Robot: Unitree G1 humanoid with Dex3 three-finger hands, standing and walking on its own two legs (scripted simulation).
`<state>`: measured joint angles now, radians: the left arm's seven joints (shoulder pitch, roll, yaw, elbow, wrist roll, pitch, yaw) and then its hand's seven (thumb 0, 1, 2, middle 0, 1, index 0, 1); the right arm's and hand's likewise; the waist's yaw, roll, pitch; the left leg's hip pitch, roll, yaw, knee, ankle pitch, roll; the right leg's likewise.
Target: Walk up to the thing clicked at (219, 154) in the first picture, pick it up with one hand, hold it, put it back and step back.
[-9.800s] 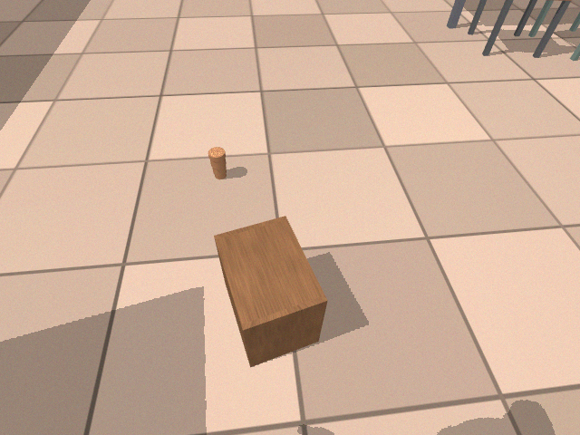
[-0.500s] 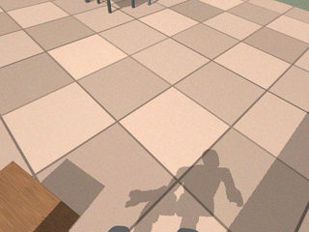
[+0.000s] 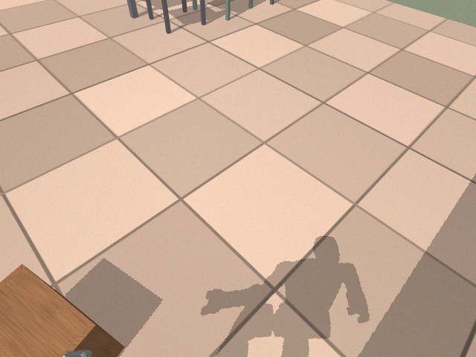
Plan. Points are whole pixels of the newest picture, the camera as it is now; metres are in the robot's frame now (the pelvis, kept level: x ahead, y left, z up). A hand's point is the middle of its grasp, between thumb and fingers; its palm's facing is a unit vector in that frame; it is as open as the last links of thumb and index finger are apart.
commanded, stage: walk up
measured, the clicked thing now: out of the picture +0.67 +1.33 -0.70
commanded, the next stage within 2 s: stand in 0.22 s
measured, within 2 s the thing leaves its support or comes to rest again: neither
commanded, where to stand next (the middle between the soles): +0.09 -0.01 m, yaw -2 degrees
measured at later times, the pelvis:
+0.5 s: pelvis +0.00 -0.01 +0.01, yaw +0 degrees
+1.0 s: pelvis +0.01 -0.01 +0.01, yaw +0 degrees
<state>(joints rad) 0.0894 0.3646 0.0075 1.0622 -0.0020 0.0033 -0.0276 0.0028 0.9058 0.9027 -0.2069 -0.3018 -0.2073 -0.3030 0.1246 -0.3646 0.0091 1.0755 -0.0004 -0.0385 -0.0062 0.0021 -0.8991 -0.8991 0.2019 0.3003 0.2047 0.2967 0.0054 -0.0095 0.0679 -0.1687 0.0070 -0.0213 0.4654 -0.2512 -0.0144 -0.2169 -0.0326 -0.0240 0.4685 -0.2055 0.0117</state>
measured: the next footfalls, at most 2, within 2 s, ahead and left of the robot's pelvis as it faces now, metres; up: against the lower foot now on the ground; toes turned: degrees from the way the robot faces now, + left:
none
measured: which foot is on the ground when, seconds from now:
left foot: down 0.00-1.00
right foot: down 0.00-1.00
